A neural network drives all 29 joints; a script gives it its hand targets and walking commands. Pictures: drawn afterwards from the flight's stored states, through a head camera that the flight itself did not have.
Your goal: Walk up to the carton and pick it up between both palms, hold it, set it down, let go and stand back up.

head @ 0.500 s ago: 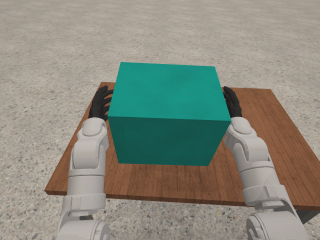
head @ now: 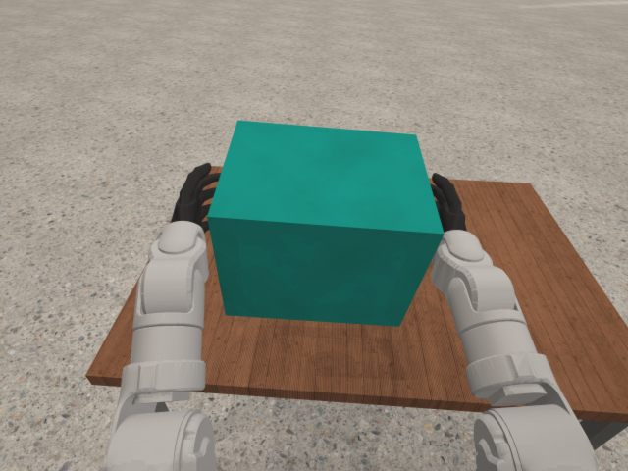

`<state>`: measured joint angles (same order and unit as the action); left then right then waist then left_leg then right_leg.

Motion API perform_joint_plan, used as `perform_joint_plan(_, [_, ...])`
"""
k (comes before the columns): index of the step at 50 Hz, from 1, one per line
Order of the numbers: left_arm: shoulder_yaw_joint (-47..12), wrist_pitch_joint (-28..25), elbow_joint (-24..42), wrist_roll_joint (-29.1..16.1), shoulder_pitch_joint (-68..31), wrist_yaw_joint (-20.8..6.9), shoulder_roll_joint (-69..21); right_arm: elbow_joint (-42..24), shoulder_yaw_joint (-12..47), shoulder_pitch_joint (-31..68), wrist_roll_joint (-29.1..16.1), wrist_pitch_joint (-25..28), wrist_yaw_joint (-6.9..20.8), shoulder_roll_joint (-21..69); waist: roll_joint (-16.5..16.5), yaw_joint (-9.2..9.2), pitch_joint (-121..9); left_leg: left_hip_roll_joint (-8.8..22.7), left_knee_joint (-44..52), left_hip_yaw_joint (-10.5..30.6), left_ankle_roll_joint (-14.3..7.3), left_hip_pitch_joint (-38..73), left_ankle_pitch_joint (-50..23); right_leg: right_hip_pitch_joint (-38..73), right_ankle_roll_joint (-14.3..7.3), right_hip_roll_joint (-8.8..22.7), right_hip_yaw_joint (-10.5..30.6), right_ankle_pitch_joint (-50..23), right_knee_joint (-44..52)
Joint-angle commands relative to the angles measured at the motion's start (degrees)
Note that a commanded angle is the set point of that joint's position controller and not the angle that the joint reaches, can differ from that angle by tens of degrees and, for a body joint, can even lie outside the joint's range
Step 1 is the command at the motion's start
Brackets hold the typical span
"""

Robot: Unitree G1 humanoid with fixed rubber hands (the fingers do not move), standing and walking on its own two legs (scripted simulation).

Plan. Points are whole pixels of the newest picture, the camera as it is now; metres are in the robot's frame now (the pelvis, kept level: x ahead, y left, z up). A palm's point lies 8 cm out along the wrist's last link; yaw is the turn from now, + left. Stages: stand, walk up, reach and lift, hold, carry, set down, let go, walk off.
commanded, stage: hold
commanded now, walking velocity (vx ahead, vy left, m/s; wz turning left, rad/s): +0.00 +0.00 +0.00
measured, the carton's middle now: (320, 225) +0.38 +0.00 +0.16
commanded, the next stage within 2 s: set down in 0.94 s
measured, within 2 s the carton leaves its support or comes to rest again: neither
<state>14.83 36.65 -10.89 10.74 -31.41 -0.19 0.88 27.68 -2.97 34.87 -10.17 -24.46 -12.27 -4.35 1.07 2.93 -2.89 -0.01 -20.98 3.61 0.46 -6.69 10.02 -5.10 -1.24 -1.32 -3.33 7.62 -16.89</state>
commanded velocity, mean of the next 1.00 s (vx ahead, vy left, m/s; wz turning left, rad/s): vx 0.00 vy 0.00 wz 0.00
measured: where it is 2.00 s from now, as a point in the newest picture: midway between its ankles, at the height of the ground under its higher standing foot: outside the picture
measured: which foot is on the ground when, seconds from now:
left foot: down 0.00-1.00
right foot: down 0.00-1.00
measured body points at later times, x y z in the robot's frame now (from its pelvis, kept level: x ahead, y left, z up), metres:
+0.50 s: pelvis +0.01 +0.01 +0.00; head -0.03 +0.02 +0.45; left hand +0.37 +0.17 +0.17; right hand +0.37 -0.16 +0.16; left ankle +0.02 +0.12 -0.75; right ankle +0.02 -0.10 -0.75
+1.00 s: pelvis +0.00 +0.00 +0.00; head -0.04 +0.02 +0.45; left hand +0.37 +0.16 +0.17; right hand +0.37 -0.16 +0.16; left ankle +0.02 +0.12 -0.75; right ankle +0.02 -0.10 -0.75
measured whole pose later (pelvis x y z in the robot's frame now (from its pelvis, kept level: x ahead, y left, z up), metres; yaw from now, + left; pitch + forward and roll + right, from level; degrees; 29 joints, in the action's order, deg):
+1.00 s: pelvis +0.00 +0.00 +0.00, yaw -1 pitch -5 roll -1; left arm 13.3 37.9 -4.7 10.5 -28.0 0.7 0.0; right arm 22.3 -2.2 32.4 -11.3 -25.4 -12.1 -5.0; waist 1.0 3.1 -1.5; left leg 0.2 -21.4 3.1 0.4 -6.1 10.6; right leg -4.5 -1.2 -1.5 -2.7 7.7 -16.8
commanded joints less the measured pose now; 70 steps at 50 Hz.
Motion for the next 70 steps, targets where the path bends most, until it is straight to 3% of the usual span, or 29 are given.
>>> perform_joint_plan(1, [-32.59, -3.39, 13.33, -10.49, -44.17, -7.64, -33.26, -26.52, 25.81, 51.63, -8.72, 5.91, 8.32, 35.57, -3.12, -0.11, -26.82, -2.59, 0.58, -1.49, 1.34, 7.61, -17.88, 9.74, 2.69, -1.74, 0.46, -13.25, 0.69])
perform_joint_plan(2, [-34.49, -3.56, 15.87, -10.86, -44.62, -7.43, -33.85, -26.92, 26.43, 50.04, -8.87, 6.06, 8.35, 35.27, -4.43, 0.72, -28.23, -2.57, 0.1, -1.17, 1.88, 8.9, -19.42, 9.26, 2.45, -1.93, 0.29, -14.5, 0.21])
perform_joint_plan(4, [-34.61, -3.33, 16.26, -11.02, -43.85, -7.46, -33.49, -28.02, 26.51, 49.35, -9.12, 5.76, 8.2, 35.12, -3.66, 0.98, -27.16, -2.65, 0.09, -1.33, 1.83, 9.06, -19.09, 8.99, 2.5, -1.8, 0.64, -14.35, 0.69])
perform_joint_plan(6, [-34.67, -2.99, 16.25, -11.13, -43.03, -7.42, -33.51, -29.72, 27.28, 49.33, -9.43, 5.48, 8.2, 34.98, -2.87, 0.36, -27.41, -2.47, 0.24, -1.33, 1.74, 9.42, -18.0, 8.28, 2.6, -1.9, 0.59, -12.99, 0.96])
perform_joint_plan(7, [-36.03, -3.18, 19.47, -11.31, -44.24, -7.16, -33.76, -30.37, 27.39, 48.83, -9.49, 5.65, 8.26, 35.38, -4.26, 0.87, -28.68, -2.42, -0.03, -1.18, 2.18, 10.08, -19.38, 8.31, 2.46, -2.01, 0.66, -14.23, 0.34])
perform_joint_plan(8, [-36.11, -3.05, 18.25, -11.29, -44.83, -7.06, -33.19, -28.49, 26.38, 47.84, -8.91, 5.26, 8.22, 34.43, -4.54, 1.63, -26.56, -2.36, -0.01, -1.01, 2.38, 9.6, -18.13, 7.28, 2.52, -1.75, 0.53, -12.98, 0.58])
perform_joint_plan(10, [-34.86, -2.51, 17.58, -10.76, -43.58, -6.99, -32.99, -28.39, 25.92, 47.42, -8.77, 4.76, 8.76, 33.7, -4.06, 0.51, -25.02, -2.01, 1.14, -1.08, 2.31, 9.06, -16.61, 6.94, 2.08, -1.84, 0.52, -10.72, 1.12])
perform_joint_plan(12, [-34.5, -2.05, 16.13, -10.05, -42.13, -7.17, -32.27, -26.92, 25.62, 46.35, -7.96, 4.37, 8.97, 33.41, -3.57, 0.85, -22.62, -1.92, 1.3, -1.16, 2.22, 8.2, -15.68, 6.57, 2.06, -1.49, 1.0, -9.8, 1.48])
perform_joint_plan(14, [-36.4, -2.5, 19.9, -11.48, -43.1, -6.88, -33.76, -31.0, 26.54, 47.72, -8.62, 4.99, 9.03, 34.32, -4.5, 0.79, -27.4, -1.9, 0.63, -1.14, 2.59, 9.95, -18.38, 7.4, 2.11, -1.75, 0.68, -12.49, 0.72])
perform_joint_plan(15, [-37.43, -2.37, 19.88, -11.74, -42.47, -6.97, -33.73, -30.71, 26.68, 46.88, -8.7, 4.93, 8.92, 34.18, -4.99, 1.6, -26.76, -1.93, 0.11, -0.92, 2.97, 10.25, -19.67, 6.94, 2.2, -1.78, 0.77, -13.28, 0.73])
perform_joint_plan(19, [-36.26, -2.26, 18.63, -11.64, -43.34, -6.48, -33.08, -29.0, 26.12, 46.9, -8.54, 4.33, 9.34, 33.4, -5.16, 0.93, -25.92, -1.7, 0.39, -0.94, 3.19, 10.3, -18.48, 5.59, 2.02, -1.92, 0.79, -10.7, 1.01])
perform_joint_plan(23, [-34.42, -1.73, 17.61, -10.51, -39.53, -6.94, -32.1, -30.22, 27.48, 45.69, -8.92, 4.02, 9.01, 33.62, -2.65, 0.11, -26.27, -2.08, 0.59, -1.54, 1.97, 10.18, -18.99, 8.32, 2.5, -1.68, 1.04, -13.94, 1.11])
perform_joint_plan(31, [-36.24, -2.63, 20.76, -12.02, -41.67, -6.86, -32.98, -32.67, 28.68, 46.39, -9.8, 4.24, 8.65, 34.74, -2.48, 0.42, -29.05, -2.38, -0.1, -1.31, 2.34, 10.43, -21.72, 9.4, 2.59, -1.97, 0.93, -17.33, 0.37])
perform_joint_plan(33, [-35.83, -2.54, 18.57, -11.75, -41.32, -7.09, -32.36, -31.31, 28.76, 46.29, -9.57, 3.97, 8.45, 34.87, -2.02, 0.48, -26.84, -2.36, -0.14, -1.45, 2.19, 9.96, -21.08, 8.96, 2.67, -1.83, 1.18, -16.93, 0.47])
perform_joint_plan(36, [-32.6, -1.84, 13.89, -9.37, -41.12, -8.0, -30.85, -28.06, 26.55, 46.97, -8.13, 3.22, 8.41, 34.51, -0.38, 0.17, -20.9, -2.7, 1.76, -1.91, 0.85, 6.49, -14.09, 7.89, 2.89, -1.22, 1.3, -11.88, 1.54])
perform_joint_plan(39, [-31.65, -1.9, 13.48, -8.96, -42.51, -8.34, -31.74, -25.83, 25.71, 48.34, -7.96, 3.65, 8.68, 34.88, -0.94, -0.26, -21.1, -2.37, 2.36, -2.22, 0.83, 6.53, -13.09, 7.34, 2.5, -1.36, 1.04, -9.45, 1.79])
perform_joint_plan(41, [-34.69, -2.49, 17.72, -10.21, -44.56, -7.84, -33.77, -27.63, 26.2, 48.6, -8.53, 4.46, 9.04, 35.77, -3.78, 0.23, -25.32, -2.18, 1.48, -1.78, 1.88, 8.74, -16.79, 7.54, 2.1, -1.56, 0.74, -11.92, 0.87])
perform_joint_plan(45, [-36.5, -3.47, 18.01, -12.37, -45.15, -7.24, -33.59, -30.97, 26.77, 49.58, -8.15, 5.26, 8.61, 36.14, -3.2, 1.22, -29.56, -2.46, -0.07, -1.66, 2.13, 9.99, -19.41, 8.49, 2.41, -1.65, 0.87, -15.65, 0.45])
perform_joint_plan(47, [-34.97, -3.24, 16.32, -11.25, -44.98, -7.27, -32.48, -28.81, 26.26, 49.2, -7.94, 4.99, 8.54, 35.59, -3.56, 0.73, -27.31, -2.57, 0.53, -1.79, 1.54, 8.6, -16.63, 8.56, 2.47, -1.36, 1.26, -13.29, 0.69])
perform_joint_plan(48, [-31.36, -3.58, 14.99, -8.93, -39.96, -7.84, -30.87, -23.11, 27.41, 43.42, -7.63, 4.68, 9.28, 35.45, -4.39, 0.46, -23.62, -2.72, 1.61, -2.89, 0.59, 8.06, -15.39, 9.34, 1.97, -1.46, 1.04, -10.45, 1.65])
perform_joint_plan(50, [-30.15, -4.32, 13.48, -8.02, -41.34, -8.44, -30.17, -23.32, 26.16, 46.01, -6.63, 5.72, 9.71, 35.57, -3.21, 0.04, -24.57, -2.6, 2.5, -3.0, -0.29, 6.03, -12.35, 9.87, 2.07, -1.02, 0.98, -9.15, 1.48])
perform_joint_plan(51, [-30.16, -5.05, 12.86, -7.7, -43.18, -8.64, -30.82, -22.18, 24.87, 46.62, -5.02, 6.8, 10.11, 35.49, -4.34, 0.79, -24.1, -2.25, 2.92, -2.91, 0.08, 6.04, -10.64, 8.68, 1.73, -0.9, 0.54, -6.95, 1.42])
perform_joint_plan(55, [-30.15, -8.84, 11.37, -6.8, -45.27, -8.94, -32.24, -21.82, 22.04, 48.99, -1.31, 12.46, 10.78, 37.07, -4.93, 0.33, -24.39, -1.51, 3.42, -3.64, 0.44, 6.44, -9.55, 8.09, 1.67, -0.58, -0.39, -5.74, 1.51])
perform_joint_plan(58, [-28.34, -11.92, 7.02, -5.28, -43.79, -9.48, -32.46, -21.78, 19.39, 49.68, 2.38, 16.82, 11.51, 38.09, -2.81, -0.25, -22.82, -0.89, 5.02, -4.42, -0.38, 5.01, -6.75, 8.94, 1.96, -0.31, -1.14, -3.6, 1.82])
perform_joint_plan(62, [-22.52, -14.76, -0.45, -1.68, -39.54, -10.93, -28.92, -13.17, 15.41, 44.54, 7.76, 20.43, 12.13, 36.32, 0.48, -0.37, -16.94, -1.08, 6.75, -6.21, -1.77, 2.43, -2.76, 11.47, 3.01, 0.62, -0.98, -1.75, 2.43])
perform_joint_plan(66, [-20.5, -16.16, -2.52, 0.43, -35.09, -11.76, -28.67, -12.49, 15.59, 42.69, 9.7, 24.11, 12.17, 35.27, 1.41, -1.56, -15.88, -1.14, 7.28, -7.01, -1.91, 2.29, -5.13, 14.98, 3.73, 0.75, -1.51, -5.16, 2.14])
perform_joint_plan(70, [-25.84, -18.81, 0.07, -2.11, -37.5, -10.54, -31.85, -18.82, 19.64, 45.9, 8.15, 28.53, 11.69, 36.62, -0.39, -1.58, -24.15, -1.7, 4.46, -6.82, -0.6, 3.87, -13.49, 18.8, 3.64, 0.32, -1.62, -14.13, 0.33])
